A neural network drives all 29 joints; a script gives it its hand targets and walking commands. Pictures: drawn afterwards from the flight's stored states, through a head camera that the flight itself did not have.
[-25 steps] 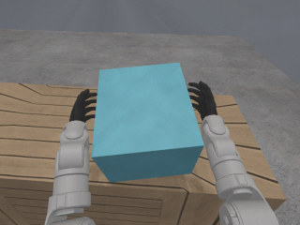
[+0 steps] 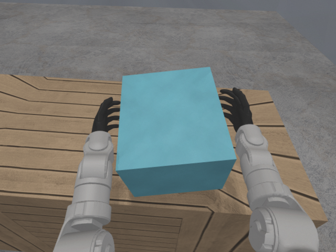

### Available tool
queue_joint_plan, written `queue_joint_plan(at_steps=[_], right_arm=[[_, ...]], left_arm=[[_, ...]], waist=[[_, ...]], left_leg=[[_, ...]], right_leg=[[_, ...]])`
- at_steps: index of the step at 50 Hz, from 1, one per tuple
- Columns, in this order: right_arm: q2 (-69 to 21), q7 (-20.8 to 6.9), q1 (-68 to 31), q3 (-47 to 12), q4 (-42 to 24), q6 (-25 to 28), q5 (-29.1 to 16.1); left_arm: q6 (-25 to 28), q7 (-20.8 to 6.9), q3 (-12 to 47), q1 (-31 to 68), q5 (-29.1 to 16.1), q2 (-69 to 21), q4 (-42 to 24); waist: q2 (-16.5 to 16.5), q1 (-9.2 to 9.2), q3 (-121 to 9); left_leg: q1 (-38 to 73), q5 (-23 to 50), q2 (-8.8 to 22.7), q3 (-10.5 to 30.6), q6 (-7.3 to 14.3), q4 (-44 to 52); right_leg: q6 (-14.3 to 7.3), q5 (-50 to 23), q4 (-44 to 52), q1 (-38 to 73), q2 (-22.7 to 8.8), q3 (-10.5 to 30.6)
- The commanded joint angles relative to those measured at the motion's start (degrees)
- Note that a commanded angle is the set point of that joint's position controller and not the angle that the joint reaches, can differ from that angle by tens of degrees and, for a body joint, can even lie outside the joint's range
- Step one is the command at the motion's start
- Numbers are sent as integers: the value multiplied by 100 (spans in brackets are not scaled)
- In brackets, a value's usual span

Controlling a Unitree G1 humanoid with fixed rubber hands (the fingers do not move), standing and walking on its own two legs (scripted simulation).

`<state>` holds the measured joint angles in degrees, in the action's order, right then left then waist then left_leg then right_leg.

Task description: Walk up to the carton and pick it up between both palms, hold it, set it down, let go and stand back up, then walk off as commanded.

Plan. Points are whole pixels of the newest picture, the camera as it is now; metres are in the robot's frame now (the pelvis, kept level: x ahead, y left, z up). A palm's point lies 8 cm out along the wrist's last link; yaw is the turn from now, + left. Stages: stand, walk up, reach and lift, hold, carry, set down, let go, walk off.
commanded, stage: set down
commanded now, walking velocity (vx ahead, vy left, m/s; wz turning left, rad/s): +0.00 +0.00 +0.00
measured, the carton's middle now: (172, 132) +0.43 +0.00 +0.06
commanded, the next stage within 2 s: none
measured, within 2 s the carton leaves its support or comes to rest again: rests again in 1.72 s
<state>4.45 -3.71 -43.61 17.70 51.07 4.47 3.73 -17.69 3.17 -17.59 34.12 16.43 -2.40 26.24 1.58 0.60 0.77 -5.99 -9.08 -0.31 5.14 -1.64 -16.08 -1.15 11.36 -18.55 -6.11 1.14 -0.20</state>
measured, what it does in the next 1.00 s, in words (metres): stands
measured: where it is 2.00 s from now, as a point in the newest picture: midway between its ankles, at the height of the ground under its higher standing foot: outside the picture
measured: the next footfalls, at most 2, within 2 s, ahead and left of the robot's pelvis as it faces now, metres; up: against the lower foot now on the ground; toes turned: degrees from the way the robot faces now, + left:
none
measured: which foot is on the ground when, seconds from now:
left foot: down 0.00-1.00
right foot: down 0.00-1.00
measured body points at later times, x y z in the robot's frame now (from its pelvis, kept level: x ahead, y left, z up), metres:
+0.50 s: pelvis +0.00 -0.01 +0.00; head +0.01 -0.01 +0.45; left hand +0.39 +0.15 +0.11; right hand +0.42 -0.18 +0.13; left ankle +0.00 +0.14 -0.75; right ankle -0.02 -0.10 -0.75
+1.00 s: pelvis +0.00 -0.01 +0.00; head +0.03 -0.01 +0.45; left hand +0.41 +0.15 +0.09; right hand +0.43 -0.19 +0.11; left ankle +0.00 +0.14 -0.75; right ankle -0.02 -0.10 -0.75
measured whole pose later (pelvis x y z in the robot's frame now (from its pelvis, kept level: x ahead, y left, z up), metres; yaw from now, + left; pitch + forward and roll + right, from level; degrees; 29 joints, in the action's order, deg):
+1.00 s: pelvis +0.00 -0.01 +0.00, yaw +0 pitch +5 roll +0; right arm 6.3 -6.1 -45.8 19.4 56.1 5.5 6.4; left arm -9.8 4.6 -22.2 34.9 16.4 -5.6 30.6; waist 1.6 0.5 -2.5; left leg -12.8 -8.5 1.1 5.1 -2.5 -16.1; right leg -2.3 10.4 -18.6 -13.1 2.5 -0.3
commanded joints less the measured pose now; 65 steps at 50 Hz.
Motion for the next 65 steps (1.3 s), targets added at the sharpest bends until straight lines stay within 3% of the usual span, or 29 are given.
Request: queue_joint_plan(at_steps=[1, 5, 6, 7, 8, 9, 11, 12, 13, 15, 17, 19, 24, 26, 28, 30, 33, 37, 41, 42, 47, 48, 49, 52, 55, 59, 60, 61, 65], right_arm=[[-2134, -781, -2808, -2124, -783, 407, -86], [-2107, -769, -2451, -2177, -529, 462, -221], [-1982, -766, -2483, -2121, -465, 424, -152], [-1951, -790, -2577, -1851, -272, 351, -96], [-2140, -782, -2390, -2279, -437, 335, -270], [-1971, -753, -2430, -2280, -730, 401, -264], [-1931, -731, -2547, -2219, -679, 344, -175], [-2031, -740, -2509, -2066, -613, 326, -168], [-2226, -779, -2892, -2288, -914, 481, -242], [-2067, -756, -2772, -2227, -571, 405, -243], [-1914, -776, -2617, -1969, -408, 412, -79], [-1986, -860, -2922, -1865, -304, 291, -26], [-1962, -1028, -3117, -1373, -116, 236, 251], [-1947, -1050, -3001, -1171, 83, 232, 400], [-2071, -1098, -3125, -1252, -40, 320, 420], [-1892, -1178, -2882, -887, 491, 185, 475], [-1817, -1160, -2926, -840, 279, 143, 672], [-1920, -1198, -3002, -875, 103, 229, 687], [-2163, -1212, -2873, -854, 70, 331, 735], [-2077, -1186, -2952, -1010, -53, 342, 743], [-2069, -1092, -2596, -862, 178, 368, 795], [-2128, -1097, -2667, -962, 106, 362, 794], [-2149, -1088, -2584, -964, -81, 441, 867], [-2064, -1078, -2611, -1168, -145, 558, 684], [-2137, -1009, -2361, -1002, 143, 555, 809], [-2186, -999, -2432, -1061, 34, 658, 794], [-2164, -981, -2386, -1005, 264, 629, 811], [-2159, -1009, -2585, -1048, 76, 694, 741], [-1977, -1037, -2314, -923, 110, 631, 864]], left_arm=[[732, -214, 2003, 2879, -550, -2798, -1311], [558, -103, 2162, 2152, -470, -3169, -1394], [486, -147, 2073, 2120, -432, -2993, -1342], [441, -158, 1800, 2236, -488, -2793, -1007], [424, -206, 1726, 2085, -382, -2787, -1012], [448, -224, 2079, 2254, -465, -2938, -1423], [450, -288, 1793, 2121, -308, -2818, -1051], [492, -287, 1829, 2401, -347, -2891, -1196], [640, -263, 2036, 2559, -426, -3065, -1394], [601, -261, 1840, 2608, -327, -2726, -1100], [646, -252, 1652, 2557, -237, -2787, -885], [612, -314, 1110, 2704, -119, -2461, -399], [686, -338, 917, 3170, -8, -2478, -18], [772, -314, 875, 3294, -7, -2417, -20], [927, -279, 926, 3288, -42, -2553, -14], [838, -268, 986, 3472, -192, -2533, 86], [791, -299, 708, 3130, -123, -2421, 545], [936, -234, 609, 3287, -18, -2403, 263], [1051, -185, 769, 3262, 2, -2676, 325], [1094, -188, 601, 3226, 46, -2555, 242], [1093, -217, 689, 2859, 90, -2659, 295], [1116, -245, 518, 2801, 158, -2642, 431], [1143, -239, 800, 2713, 28, -2863, 346], [1134, -217, 760, 2397, 88, -2870, 249], [1199, -238, 807, 2343, 130, -2820, 285], [1271, -297, 636, 2236, 256, -2741, 467], [1304, -256, 759, 2413, 217, -2825, 291], [1333, -244, 860, 2467, 199, -2950, 344], [1282, -236, 631, 2321, 215, -2673, 506]], waist=[[-156, -585, -3286], [-451, -620, -3033], [-427, -643, -2978], [-294, -721, -2806], [-100, -914, -2791], [-25, -569, -3175], [125, -559, -2972], [5, -403, -3069], [-102, -624, -3625], [-69, -706, -3109], [5, -523, -2947], [172, -887, -2610], [68, -849, -2220], [193, -648, -2340], [151, -886, -2550], [-141, -567, -2330], [201, -644, -2098], [130, -827, -2448], [-81, -665, -2654], [92, -889, -2886], [20, -626, -2802], [219, -743, -2604], [111, -618, -2939], [-101, -764, -2893], [97, -568, -2792], [43, -747, -2756], [-127, -617, -2868], [-172, -711, -2930], [77, -699, -2833]], left_leg=[[1382, 3753, 51, -919, -240, -603], [2348, 5046, 245, -780, -323, -1073], [2728, 5215, 297, -743, -252, -1046], [2539, 4958, 329, -783, -224, -1015], [1872, 4562, 209, -980, -230, -986], [1714, 4160, 127, -914, -235, -834], [1279, 3409, 87, -876, -109, -677], [1447, 3379, 112, -807, -85, -606], [1563, 3754, 105, -808, -124, -725], [885, 3090, 66, -962, -139, -566], [739, 2679, 50, -966, -77, -430], [175, 1898, 75, -1042, 36, -72], [-309, 792, 53, -1029, 126, 268], [-222, 699, 92, -1024, 130, 269], [-460, 685, 112, -1044, 96, 326], [-75, 604, 73, -1054, 99, 295], [-173, 617, 90, -1063, 165, 286], [-387, 640, 38, -1167, 188, 223], [-208, 984, 89, -1132, 102, 82], [-258, 1160, 96, -1135, 133, 90], [-307, 1390, 69, -1139, 64, 5], [-301, 1360, 102, -1131, 105, 36], [-217, 1506, 108, -1099, 68, 49], [-292, 1853, 78, -1105, 7, -129], [-207, 1809, 106, -1065, 72, -160], [-503, 1787, 51, -1166, 89, -188], [-500, 1837, 74, -1090, 61, -213], [-306, 1798, 91, -1117, 26, -197], [-354, 1594, 181, -1020, 113, -93]], right_leg=[[377, -3074, -45, 318, 177, -589], [45, -2973, 196, -979, 258, -627], [63, -2299, 363, -1447, 256, -734], [-98, -1888, 583, -1481, 286, -683], [-90, -2858, 432, -536, 214, -511], [87, -3392, 154, -10, 179, -608], [279, -3606, -96, 253, 93, -525], [331, -3333, -101, 65, 98, -596], [343, -3318, -152, -190, 135, -588], [259, -3273, -48, 415, 101, -436], [308, -3261, -79, 501, 77, -432], [364, -2886, -65, 710, -17, -378], [430, -1976, 3, 614, -113, -325], [434, -1792, -17, 473, -38, -418], [447, -1821, -89, 554, -21, -425], [386, -1352, 79, 182, -40, -472], [388, -1383, 122, 315, -20, -495], [396, -1524, 12, 405, -46, -402], [370, -1860, -37, 295, -23, -478], [402, -2141, -105, 528, -30, -454], [412, -2858, -182, 715, -31, -417], [454, -2816, -220, 729, 7, -423], [414, -2881, -190, 684, -17, -480], [404, -3274, -286, 726, 0, -436], [389, -3244, -302, 615, -12, -461], [429, -3628, -433, 747, -45, -386], [387, -3553, -452, 671, -27, -392], [382, -3257, -324, 433, -17, -388], [336, -2906, -316, 325, 28, -473]])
